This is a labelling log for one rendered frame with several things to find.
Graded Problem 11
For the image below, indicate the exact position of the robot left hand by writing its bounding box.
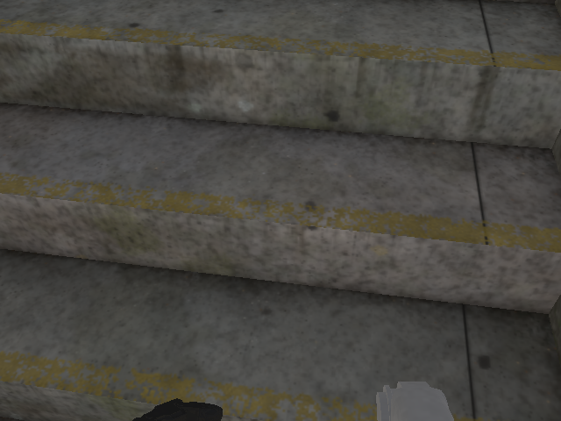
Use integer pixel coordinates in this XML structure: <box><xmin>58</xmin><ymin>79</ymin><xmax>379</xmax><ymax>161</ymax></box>
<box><xmin>132</xmin><ymin>398</ymin><xmax>223</xmax><ymax>421</ymax></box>

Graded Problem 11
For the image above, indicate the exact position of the right robot thigh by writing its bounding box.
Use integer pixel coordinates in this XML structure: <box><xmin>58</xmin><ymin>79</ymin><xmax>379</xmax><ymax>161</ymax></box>
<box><xmin>376</xmin><ymin>382</ymin><xmax>454</xmax><ymax>421</ymax></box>

